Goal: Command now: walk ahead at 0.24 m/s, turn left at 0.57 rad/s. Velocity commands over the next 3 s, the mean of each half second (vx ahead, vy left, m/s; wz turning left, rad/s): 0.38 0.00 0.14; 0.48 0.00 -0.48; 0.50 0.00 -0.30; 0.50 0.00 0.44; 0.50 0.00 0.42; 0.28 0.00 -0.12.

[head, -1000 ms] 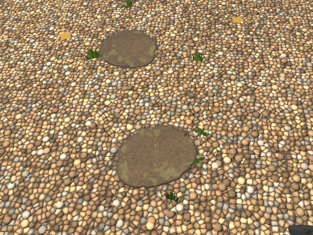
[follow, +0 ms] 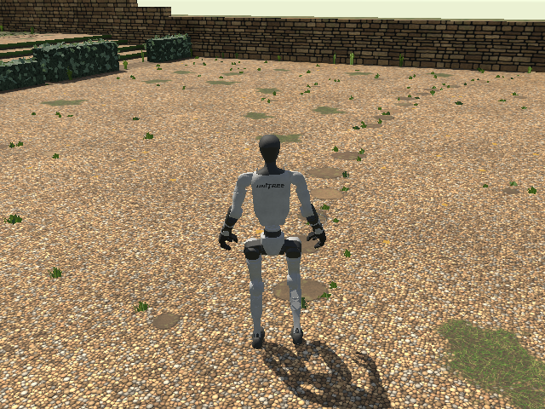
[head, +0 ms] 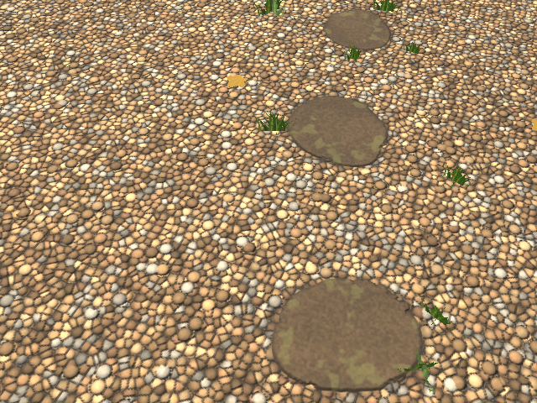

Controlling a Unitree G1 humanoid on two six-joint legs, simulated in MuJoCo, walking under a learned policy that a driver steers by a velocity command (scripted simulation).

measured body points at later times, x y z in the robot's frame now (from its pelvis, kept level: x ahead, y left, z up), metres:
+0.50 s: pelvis +0.15 -0.04 +0.01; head +0.17 -0.07 +0.46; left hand +0.17 +0.23 -0.10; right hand +0.33 -0.29 -0.09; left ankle +0.17 +0.11 -0.67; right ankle +0.12 -0.14 -0.74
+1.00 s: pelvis +0.40 +0.00 +0.01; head +0.42 -0.01 +0.46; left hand +0.62 +0.23 -0.08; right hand +0.39 -0.30 -0.11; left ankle +0.38 +0.11 -0.74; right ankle +0.44 -0.17 -0.67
